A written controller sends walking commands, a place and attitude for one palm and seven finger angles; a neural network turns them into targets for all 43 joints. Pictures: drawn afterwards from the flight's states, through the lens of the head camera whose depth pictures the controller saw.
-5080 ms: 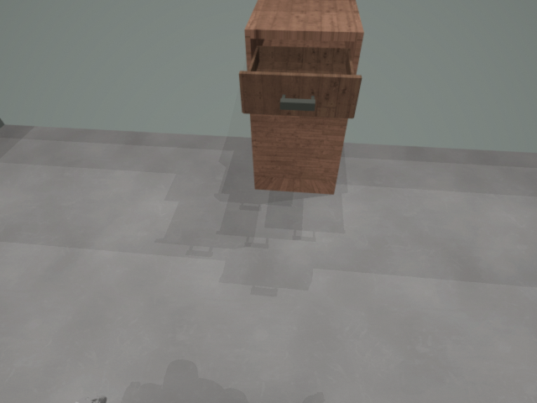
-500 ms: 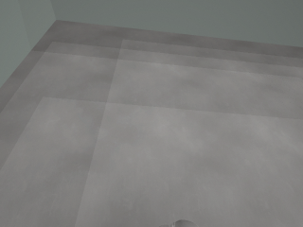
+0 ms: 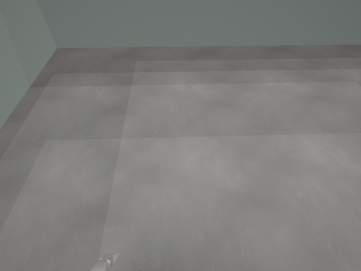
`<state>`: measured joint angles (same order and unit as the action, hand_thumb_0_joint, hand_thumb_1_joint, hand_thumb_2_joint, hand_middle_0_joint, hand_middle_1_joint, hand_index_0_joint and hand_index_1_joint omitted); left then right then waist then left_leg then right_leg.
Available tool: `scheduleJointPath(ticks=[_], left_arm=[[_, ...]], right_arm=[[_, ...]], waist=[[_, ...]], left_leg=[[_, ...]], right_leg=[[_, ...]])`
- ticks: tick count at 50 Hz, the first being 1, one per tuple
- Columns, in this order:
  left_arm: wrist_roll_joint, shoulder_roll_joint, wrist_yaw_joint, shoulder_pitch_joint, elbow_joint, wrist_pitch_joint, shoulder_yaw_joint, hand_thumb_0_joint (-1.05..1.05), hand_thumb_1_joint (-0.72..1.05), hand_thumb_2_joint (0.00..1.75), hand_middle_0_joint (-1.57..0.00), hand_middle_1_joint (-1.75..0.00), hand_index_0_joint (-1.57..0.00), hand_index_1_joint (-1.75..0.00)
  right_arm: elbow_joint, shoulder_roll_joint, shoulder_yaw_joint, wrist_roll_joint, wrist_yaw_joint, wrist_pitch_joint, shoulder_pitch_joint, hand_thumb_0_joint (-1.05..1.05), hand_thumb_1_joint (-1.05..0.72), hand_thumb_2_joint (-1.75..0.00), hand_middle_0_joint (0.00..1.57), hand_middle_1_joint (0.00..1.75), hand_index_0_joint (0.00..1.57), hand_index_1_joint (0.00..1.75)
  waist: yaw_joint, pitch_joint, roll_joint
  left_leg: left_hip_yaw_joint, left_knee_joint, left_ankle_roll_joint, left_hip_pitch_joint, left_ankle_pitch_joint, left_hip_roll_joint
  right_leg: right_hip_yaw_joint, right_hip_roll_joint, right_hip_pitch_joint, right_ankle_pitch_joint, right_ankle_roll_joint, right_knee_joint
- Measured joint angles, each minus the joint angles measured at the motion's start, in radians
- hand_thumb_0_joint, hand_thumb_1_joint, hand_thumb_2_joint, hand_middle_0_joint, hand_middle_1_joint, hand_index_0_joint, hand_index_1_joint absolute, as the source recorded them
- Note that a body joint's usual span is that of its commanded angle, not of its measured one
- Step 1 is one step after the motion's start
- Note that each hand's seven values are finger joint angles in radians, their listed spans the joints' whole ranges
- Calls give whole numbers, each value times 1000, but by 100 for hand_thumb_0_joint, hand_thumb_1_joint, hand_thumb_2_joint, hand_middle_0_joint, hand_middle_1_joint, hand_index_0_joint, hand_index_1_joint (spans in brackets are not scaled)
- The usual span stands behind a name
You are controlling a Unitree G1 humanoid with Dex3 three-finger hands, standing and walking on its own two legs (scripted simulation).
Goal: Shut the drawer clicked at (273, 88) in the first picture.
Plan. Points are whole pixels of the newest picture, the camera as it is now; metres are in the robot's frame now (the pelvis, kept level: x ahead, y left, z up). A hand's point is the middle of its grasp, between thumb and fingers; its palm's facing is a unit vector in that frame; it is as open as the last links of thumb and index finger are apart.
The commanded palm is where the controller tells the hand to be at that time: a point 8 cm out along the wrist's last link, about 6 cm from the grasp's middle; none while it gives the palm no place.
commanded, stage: turn to face it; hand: left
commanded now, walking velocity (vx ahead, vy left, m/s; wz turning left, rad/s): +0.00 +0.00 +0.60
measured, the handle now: out of the picture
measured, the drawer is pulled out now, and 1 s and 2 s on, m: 0.28 0.28 0.28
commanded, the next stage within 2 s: none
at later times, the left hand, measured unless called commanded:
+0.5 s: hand out of the picture -0.02 +0.25 -0.16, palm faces +0.30 -0.91 -0.29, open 7.4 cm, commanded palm none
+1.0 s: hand out of the picture -0.16 +0.17 -0.18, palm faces +0.61 -0.76 -0.23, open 7.4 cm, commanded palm none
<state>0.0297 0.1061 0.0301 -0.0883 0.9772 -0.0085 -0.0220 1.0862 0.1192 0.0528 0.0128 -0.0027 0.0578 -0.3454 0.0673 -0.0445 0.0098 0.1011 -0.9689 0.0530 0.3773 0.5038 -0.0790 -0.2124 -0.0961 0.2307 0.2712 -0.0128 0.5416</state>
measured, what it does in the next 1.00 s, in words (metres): steps on the spot, turning left: left foot, then right foot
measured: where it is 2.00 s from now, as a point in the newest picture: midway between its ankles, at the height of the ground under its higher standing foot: outside the picture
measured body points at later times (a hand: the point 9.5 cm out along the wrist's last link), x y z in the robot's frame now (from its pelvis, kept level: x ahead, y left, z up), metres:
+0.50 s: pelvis -0.03 +0.01 +0.00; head -0.01 +0.02 +0.45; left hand -0.04 +0.29 -0.14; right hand +0.11 -0.23 -0.13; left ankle +0.01 +0.12 -0.73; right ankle -0.01 -0.13 -0.70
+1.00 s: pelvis -0.06 +0.00 -0.01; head -0.03 +0.03 +0.44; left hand -0.19 +0.21 -0.16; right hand +0.19 -0.14 -0.14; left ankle -0.13 +0.09 -0.73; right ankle -0.01 -0.12 -0.73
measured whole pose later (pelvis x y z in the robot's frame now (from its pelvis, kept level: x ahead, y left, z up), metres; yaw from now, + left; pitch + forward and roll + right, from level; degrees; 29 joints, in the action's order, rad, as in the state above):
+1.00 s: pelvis -0.06 +0.00 -0.01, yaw +35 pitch +0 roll +1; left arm 0.03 0.21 0.01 -0.30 0.92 0.02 -0.05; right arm 0.91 0.24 0.07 0.02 0.03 0.06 -0.09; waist -0.04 -0.09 -0.03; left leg 0.10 -0.62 0.04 0.28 0.33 -0.03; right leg -0.27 -0.19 0.23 0.36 0.04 0.62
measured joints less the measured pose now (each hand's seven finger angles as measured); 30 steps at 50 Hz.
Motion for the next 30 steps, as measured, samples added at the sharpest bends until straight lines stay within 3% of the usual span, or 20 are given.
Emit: scheduleJointPath(ticks=[3,6,7,10,12,14,18,23,27,29,30], left_arm=[[-2,16,6,-21,-12,6,-25,-1,92,90,-21,-30,-20,-30],[-2,49,3,-44,-24,21,-40,-1,92,90,-21,-30,-20,-30],[-5,59,1,-58,-30,29,-44,-1,92,90,-21,-30,-20,-30],[-7,105,0,-84,-25,63,-68,0,92,90,-20,-30,-20,-30],[-4,127,-5,-92,-11,75,-80,0,92,90,-20,-30,-20,-30],[-3,141,-12,-102,-7,74,-84,0,92,90,-20,-30,-20,-30],[-7,152,-14,-125,-14,70,-81,1,91,90,-20,-29,-19,-30],[-12,145,-11,-132,-28,69,-72,1,91,90,-20,-29,-19,-30],[-18,124,-10,-129,-49,58,-58,1,91,90,-20,-30,-19,-30],[-18,115,-10,-139,-67,44,-50,1,91,90,-20,-30,-19,-30],[-12,107,-8,-143,-72,34,-47,1,91,90,-20,-30,-19,-30]], right_arm=[[-41,-4,7,3,9,-4,36,1,-91,-90,20,30,20,30],[-80,20,16,10,10,-11,63,1,-93,-90,20,30,20,30],[-95,35,21,11,12,-17,66,1,-93,-90,20,30,20,30],[-123,54,29,20,8,-34,98,1,-93,-90,20,30,20,30],[-136,65,29,21,0,-41,105,1,-93,-90,20,30,20,30],[-141,77,26,19,-5,-42,110,1,-92,-90,20,30,20,30],[-150,100,25,14,-4,-38,119,1,-92,-90,20,30,20,30],[-166,115,28,14,5,-25,137,1,-91,-90,20,30,20,30],[-174,125,34,16,12,-9,152,1,-91,-90,20,30,20,30],[-181,128,39,13,16,1,153,1,-91,-90,20,30,20,30],[-182,130,45,10,17,6,156,1,-91,-90,20,30,20,30]], waist=[[-16,-2,-20],[-31,-4,-32],[-35,2,-28],[-38,-2,-49],[-39,-2,-51],[-46,-1,-50],[-57,6,-30],[-52,8,-3],[-46,8,23],[-49,15,28],[-56,14,34]], left_leg=[[11,76,1,7,-29,-4],[33,240,-2,-33,-136,0],[25,289,-22,-39,-180,3],[23,245,-94,2,-176,26],[12,287,-106,-6,-199,42],[0,353,-106,-25,-242,58],[-35,459,-113,-55,-313,80],[-94,500,-104,-46,-359,100],[-146,488,-86,-14,-377,118],[-169,464,-71,12,-379,135],[-178,412,-59,39,-315,141]], right_leg=[[-28,-24,11,8,12,23],[-57,-56,41,40,32,95],[-65,-65,64,60,40,138],[50,-41,186,225,64,398],[113,-14,248,184,68,545],[145,0,275,126,76,599],[174,17,252,101,87,532],[189,41,182,140,87,378],[190,67,98,144,71,209],[180,72,25,98,56,45],[171,72,15,50,38,9]])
